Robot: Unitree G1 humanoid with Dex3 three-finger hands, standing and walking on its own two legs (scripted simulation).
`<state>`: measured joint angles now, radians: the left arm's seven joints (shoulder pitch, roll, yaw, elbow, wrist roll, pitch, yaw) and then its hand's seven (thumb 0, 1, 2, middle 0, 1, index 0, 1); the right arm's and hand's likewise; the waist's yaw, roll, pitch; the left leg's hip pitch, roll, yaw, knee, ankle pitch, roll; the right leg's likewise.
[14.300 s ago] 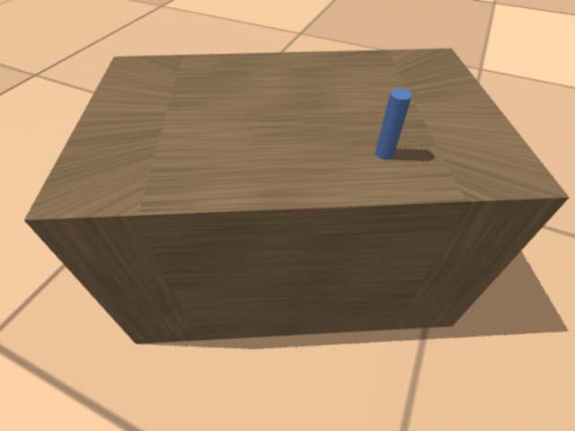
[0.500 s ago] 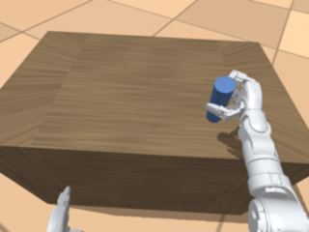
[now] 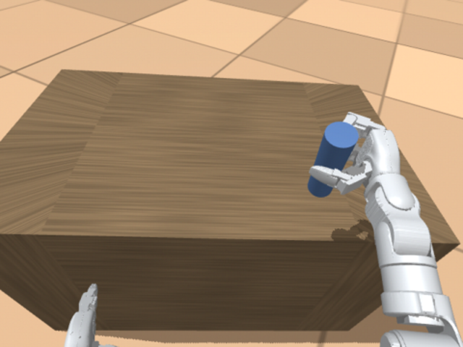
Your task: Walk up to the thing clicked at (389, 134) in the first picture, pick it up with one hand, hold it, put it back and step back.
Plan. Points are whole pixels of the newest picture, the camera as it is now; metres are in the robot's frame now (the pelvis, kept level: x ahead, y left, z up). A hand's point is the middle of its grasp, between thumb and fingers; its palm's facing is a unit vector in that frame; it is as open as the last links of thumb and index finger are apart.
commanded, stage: lift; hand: right
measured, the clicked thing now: (328, 164) +0.36 -0.13 +0.17
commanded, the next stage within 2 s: hold in 0.46 s
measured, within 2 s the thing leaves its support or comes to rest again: neither
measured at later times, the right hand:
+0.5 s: hand (357, 154) +0.34 -0.16 +0.21, palm faces +0.05 +1.00 -0.05, open 8.4 cm
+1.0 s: hand (371, 146) +0.34 -0.17 +0.23, palm faces +0.04 +1.00 -0.06, open 8.4 cm
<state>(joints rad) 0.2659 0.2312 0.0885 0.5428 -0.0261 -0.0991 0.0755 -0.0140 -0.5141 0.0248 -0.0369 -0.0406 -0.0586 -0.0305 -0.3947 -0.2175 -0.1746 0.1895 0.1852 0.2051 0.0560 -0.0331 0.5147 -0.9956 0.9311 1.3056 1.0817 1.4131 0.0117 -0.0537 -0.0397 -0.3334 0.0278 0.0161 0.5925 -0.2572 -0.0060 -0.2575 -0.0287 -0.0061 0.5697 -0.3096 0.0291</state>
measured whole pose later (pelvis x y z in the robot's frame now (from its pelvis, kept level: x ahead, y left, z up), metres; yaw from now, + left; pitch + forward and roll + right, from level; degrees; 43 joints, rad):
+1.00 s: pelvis +0.00 +0.00 +0.00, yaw -1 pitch -2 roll +0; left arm 0.23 0.25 0.10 0.64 -0.03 -0.19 0.06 -0.01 -0.53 0.04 -0.04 -0.04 -0.06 -0.04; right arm -0.34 -0.27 -0.25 -0.07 0.23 0.47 0.12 -0.05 0.53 -1.02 0.93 1.34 1.08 1.44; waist -0.01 -0.08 -0.04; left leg -0.26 0.03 0.04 0.54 -0.24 -0.01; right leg -0.20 -0.02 0.01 0.53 -0.29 0.03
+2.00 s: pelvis +0.00 +0.00 +0.00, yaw -1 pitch -2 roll +0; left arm 0.23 0.25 0.10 0.66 -0.03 -0.22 0.06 -0.02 -0.54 0.05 -0.04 -0.04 -0.05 -0.04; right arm -0.30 -0.28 -0.27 -0.15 0.24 0.54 0.15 -0.04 0.53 -1.01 0.93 1.33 1.08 1.44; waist -0.01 -0.08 -0.05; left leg -0.27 0.04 0.04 0.56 -0.25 -0.01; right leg -0.21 -0.02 0.02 0.55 -0.30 0.03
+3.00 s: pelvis +0.00 +0.00 +0.00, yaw -1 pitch -2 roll +0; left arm 0.23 0.25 0.10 0.67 -0.03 -0.23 0.06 -0.02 -0.55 0.05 -0.04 -0.04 -0.05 -0.05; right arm -0.32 -0.28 -0.26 -0.11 0.24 0.52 0.15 -0.03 0.52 -1.00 0.93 1.33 1.08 1.44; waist -0.01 -0.09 -0.05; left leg -0.26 0.03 0.04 0.56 -0.25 -0.01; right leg -0.21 -0.02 0.02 0.55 -0.30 0.03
